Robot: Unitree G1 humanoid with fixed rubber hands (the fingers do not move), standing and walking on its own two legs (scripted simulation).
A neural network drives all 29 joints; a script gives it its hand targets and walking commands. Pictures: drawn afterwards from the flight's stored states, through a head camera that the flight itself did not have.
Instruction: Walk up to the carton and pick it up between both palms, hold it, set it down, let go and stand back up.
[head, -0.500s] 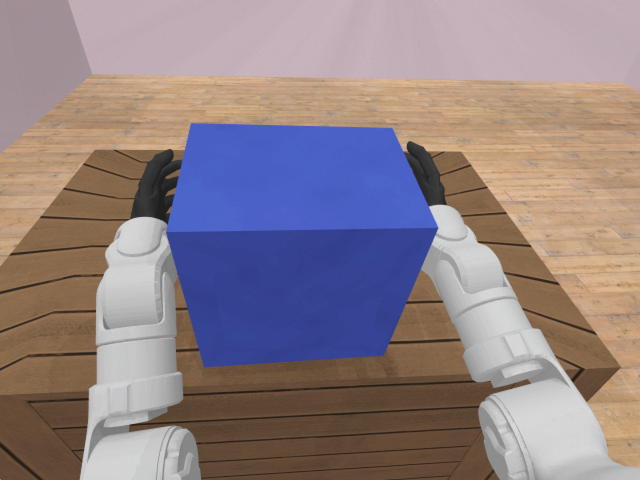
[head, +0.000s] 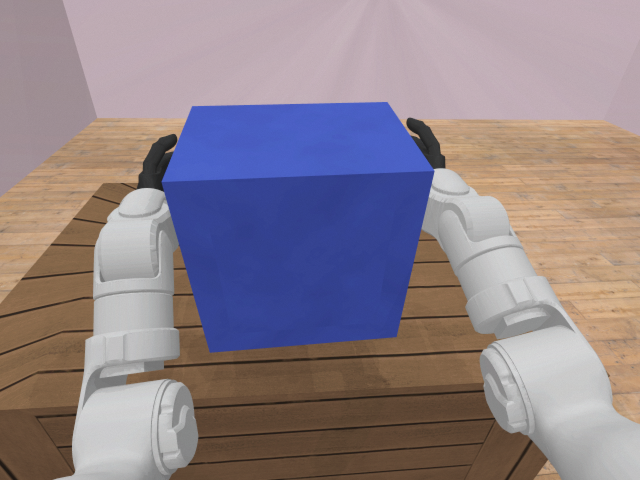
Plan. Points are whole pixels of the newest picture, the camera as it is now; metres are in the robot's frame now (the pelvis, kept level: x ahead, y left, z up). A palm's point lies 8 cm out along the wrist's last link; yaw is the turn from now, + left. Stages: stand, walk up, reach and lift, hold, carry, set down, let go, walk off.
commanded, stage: reach and lift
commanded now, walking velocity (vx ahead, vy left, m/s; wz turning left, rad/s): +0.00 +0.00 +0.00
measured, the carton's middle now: (298, 226) +0.35 +0.02 +0.23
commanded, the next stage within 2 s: hold in 0.76 s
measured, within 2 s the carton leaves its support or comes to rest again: neither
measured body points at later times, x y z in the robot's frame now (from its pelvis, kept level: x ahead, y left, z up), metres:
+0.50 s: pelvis +0.01 +0.02 +0.00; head -0.08 +0.03 +0.44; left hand +0.40 +0.17 +0.28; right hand +0.39 -0.15 +0.30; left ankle +0.09 +0.14 -0.74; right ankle -0.06 -0.10 -0.74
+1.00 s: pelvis +0.01 +0.00 +0.00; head -0.10 +0.02 +0.44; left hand +0.38 +0.17 +0.32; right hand +0.38 -0.15 +0.34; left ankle +0.09 +0.14 -0.74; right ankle -0.06 -0.10 -0.74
